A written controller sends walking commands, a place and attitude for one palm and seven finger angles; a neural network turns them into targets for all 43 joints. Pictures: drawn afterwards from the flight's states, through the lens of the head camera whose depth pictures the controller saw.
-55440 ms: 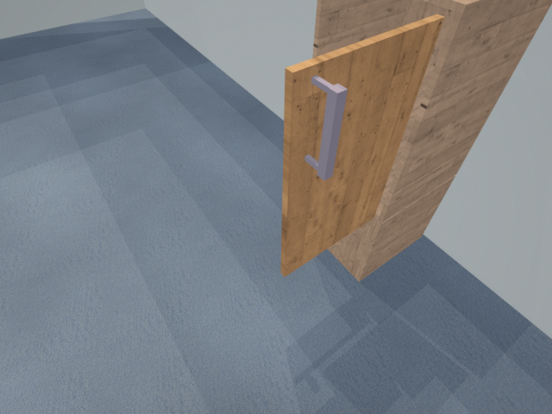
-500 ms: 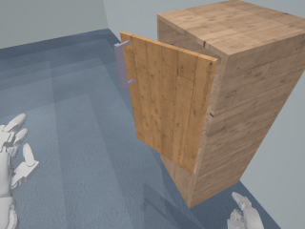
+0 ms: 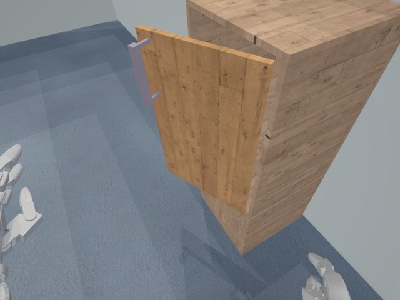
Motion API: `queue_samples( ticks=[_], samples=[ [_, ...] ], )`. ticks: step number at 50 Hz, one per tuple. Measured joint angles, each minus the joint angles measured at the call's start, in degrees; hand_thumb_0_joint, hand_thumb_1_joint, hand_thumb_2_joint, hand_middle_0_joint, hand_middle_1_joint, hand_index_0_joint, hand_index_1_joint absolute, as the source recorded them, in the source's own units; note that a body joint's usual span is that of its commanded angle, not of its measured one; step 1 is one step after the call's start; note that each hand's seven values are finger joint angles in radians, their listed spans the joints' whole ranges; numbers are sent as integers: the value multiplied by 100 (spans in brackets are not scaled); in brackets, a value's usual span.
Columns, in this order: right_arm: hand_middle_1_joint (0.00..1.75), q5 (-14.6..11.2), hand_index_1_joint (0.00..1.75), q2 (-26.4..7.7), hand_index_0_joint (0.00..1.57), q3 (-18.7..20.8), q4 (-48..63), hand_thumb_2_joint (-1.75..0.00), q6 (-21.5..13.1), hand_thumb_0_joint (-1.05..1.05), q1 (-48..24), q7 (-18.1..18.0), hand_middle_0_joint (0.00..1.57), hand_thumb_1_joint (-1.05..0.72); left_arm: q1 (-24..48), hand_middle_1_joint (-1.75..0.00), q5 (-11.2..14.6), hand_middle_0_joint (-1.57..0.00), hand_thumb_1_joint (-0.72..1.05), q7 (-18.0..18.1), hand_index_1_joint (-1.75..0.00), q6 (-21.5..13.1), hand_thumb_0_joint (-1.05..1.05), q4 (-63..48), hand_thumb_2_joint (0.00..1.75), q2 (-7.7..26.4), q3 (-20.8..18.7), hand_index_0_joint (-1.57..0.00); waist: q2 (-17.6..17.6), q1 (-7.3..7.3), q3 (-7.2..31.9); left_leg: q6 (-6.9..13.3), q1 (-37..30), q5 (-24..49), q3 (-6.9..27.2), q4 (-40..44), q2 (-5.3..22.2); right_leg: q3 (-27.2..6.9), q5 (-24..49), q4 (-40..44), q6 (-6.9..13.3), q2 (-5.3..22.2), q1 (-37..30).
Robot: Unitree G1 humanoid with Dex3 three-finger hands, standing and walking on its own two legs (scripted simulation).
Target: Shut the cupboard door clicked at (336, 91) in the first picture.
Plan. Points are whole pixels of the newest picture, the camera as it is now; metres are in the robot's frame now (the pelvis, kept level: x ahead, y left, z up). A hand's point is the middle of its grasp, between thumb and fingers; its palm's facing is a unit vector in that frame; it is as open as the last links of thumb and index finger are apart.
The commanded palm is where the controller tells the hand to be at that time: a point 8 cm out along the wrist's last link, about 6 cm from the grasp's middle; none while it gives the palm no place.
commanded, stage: step back with the hand held close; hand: left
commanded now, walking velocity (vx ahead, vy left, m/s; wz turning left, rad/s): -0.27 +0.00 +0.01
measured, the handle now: (147, 74) +0.62 +0.19 +0.14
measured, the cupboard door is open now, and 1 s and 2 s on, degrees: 25 25 25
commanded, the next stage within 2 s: stop stepping back and stand still in 1.04 s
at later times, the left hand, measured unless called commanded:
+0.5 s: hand out of the picture +0.12 +0.27 +0.15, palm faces +0.47 -0.77 -0.44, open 7.4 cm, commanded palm +0.06 +0.31 +0.18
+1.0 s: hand out of the picture +0.05 +0.29 +0.17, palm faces +0.50 -0.76 -0.42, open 7.4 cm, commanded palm +0.00 +0.31 +0.18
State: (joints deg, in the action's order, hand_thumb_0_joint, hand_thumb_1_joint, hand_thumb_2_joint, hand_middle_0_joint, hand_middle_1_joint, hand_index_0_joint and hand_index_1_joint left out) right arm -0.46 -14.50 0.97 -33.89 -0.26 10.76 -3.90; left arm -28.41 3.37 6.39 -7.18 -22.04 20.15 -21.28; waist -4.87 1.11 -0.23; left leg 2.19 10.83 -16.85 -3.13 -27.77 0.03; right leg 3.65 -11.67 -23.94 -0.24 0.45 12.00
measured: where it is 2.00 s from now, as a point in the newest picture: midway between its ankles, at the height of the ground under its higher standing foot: outside the picture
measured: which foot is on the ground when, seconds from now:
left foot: down 0.00-1.00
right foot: down 0.00-0.78, up 0.80-1.00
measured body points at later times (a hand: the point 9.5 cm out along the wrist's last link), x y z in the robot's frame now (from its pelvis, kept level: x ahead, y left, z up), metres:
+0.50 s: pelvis -0.07 +0.01 -0.02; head -0.08 +0.01 +0.43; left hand +0.09 +0.31 +0.17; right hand +0.09 -0.24 -0.10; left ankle -0.02 +0.09 -0.74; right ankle +0.01 -0.12 -0.74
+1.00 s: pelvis -0.14 +0.01 -0.01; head -0.12 +0.04 +0.44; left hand +0.02 +0.33 +0.19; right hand +0.03 -0.22 -0.08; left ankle -0.04 +0.10 -0.74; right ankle -0.27 -0.14 -0.69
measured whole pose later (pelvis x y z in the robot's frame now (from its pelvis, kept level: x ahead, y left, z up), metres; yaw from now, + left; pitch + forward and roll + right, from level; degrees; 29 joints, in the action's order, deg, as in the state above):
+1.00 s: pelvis -0.14 +0.01 -0.01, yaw +0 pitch +5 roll -4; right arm 1.1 -8.9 0.5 -36.8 -6.6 12.4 -3.3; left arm -31.4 2.8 9.4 -14.7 -31.1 23.9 -28.4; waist 0.0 1.0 3.5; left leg 2.2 29.0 -6.4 -1.6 -30.4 4.1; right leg -0.4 -27.9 -45.9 -1.4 -3.9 14.6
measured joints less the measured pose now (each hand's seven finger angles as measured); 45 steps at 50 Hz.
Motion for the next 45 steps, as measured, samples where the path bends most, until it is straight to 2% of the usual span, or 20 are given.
queue_samples(
  ticks=[4, 11, 14, 23, 29, 32, 35, 37, 39, 41, 43, 45],
  samples=[
    [30, -24, 30, -38, 20, 86, 154, -90, 163, 1, -40, -61, 21, -90, -220, -30, 0, -21, 89, 4, -31, -1, 2, -307, 90, 158, 16, -21, 109, -81, -34, 56, 197, 11, -77, -111, -78, -78, -43, -258, -57, 87, 283],
    [30, -49, 30, 82, 20, 73, 372, -90, 308, 1, -27, -137, 21, -90, -386, -30, 19, -21, 89, 70, -31, -106, 2, -595, 90, 537, -340, -22, 345, -117, 17, 125, 446, 31, -196, -353, -128, -202, -37, -607, -104, 149, 615],
    [30, -48, 30, 118, 20, 30, 410, -90, 267, 1, 14, -143, 21, -90, -316, -30, -6, -21, 89, 100, -31, -157, 2, -529, 90, 509, -397, -22, 389, -100, 57, 154, 572, 43, -218, -494, -123, -222, -3, -721, -113, 150, 734],
    [30, -30, 30, 142, 20, -66, 369, -90, 29, 1, 274, -130, 21, -90, -55, -30, -237, -21, 89, 152, -31, -305, 2, -443, 90, 134, -271, -21, 436, -81, 27, 191, 1053, 5, -104, -1100, -75, -156, 33, -1133, -96, 100, 1079],
    [30, 7, 30, 167, 20, -70, 247, -90, -155, 1, 474, -108, 21, -90, 155, -30, -368, -21, 89, 168, -31, -551, 2, -591, 90, 216, -420, -21, 465, -145, -88, 177, 1325, -155, 15, -1505, -38, -265, -74, -1474, -10, -70, 1236],
    [30, 34, 30, 149, 20, -28, 140, -90, -193, 1, 476, -44, 21, -90, 121, -30, -340, -21, 88, 192, -31, -672, 2, -651, 90, 216, -526, -21, 454, -123, -54, 96, 1486, -611, 26, -1689, -46, -264, -33, -1478, 25, -65, 1344],
    [30, 69, 30, 124, 20, 22, -18, -90, -161, 1, 376, 52, 21, -90, 103, -30, -265, -21, 89, 257, -31, -715, 1, -745, 90, 215, -476, -21, 497, -124, -66, -79, 1618, -878, 127, -1804, -129, -289, 148, -1306, 23, -28, 1418],
    [30, 63, 30, 136, 20, 18, -76, -90, -108, 1, 314, 80, 21, -90, 98, -30, -240, -21, 89, 287, -31, -717, 1, -809, 90, 276, -418, -21, 591, -156, -82, -103, 1519, -802, 187, -1614, -123, -310, 274, -1192, -10, 15, 1463],
    [30, 48, 30, 172, 20, 2, -73, -90, -85, 1, 262, 59, 21, -90, 90, -30, -219, -21, 89, 300, -31, -714, 1, -843, 90, 371, -392, -21, 717, -229, -141, -41, 1485, -166, 100, -1292, -135, -320, 298, -1143, -42, 91, 1501],
    [30, 61, 30, 168, 20, -2, 3, -90, -141, 1, 246, -1, 21, -90, 9, -30, -242, -21, 88, 299, -31, -721, 1, -859, 90, 427, -424, -21, 617, -296, -188, 90, 1536, 496, 131, -1168, -34, -382, -154, -1509, -67, -73, 1591],
    [30, 97, 30, 255, 20, 46, -35, -90, -240, 1, 242, -38, 21, -90, -84, -30, -255, -21, 88, 267, -31, -716, 1, -811, 90, 486, -506, -21, 497, -326, -150, 130, 1594, 509, 226, -1148, 66, -498, -664, -2490, -79, -319, 1613],
    [30, 111, 30, 368, 20, 61, -108, -90, -325, 1, 280, -29, 21, -90, -206, -30, -226, -21, 88, 247, -31, -717, 1, -787, 90, 531, -615, -22, 415, -293, 24, 102, 1651, 539, 301, -979, 183, -534, -1004, -3087, -85, -514, 1385]
  ],
)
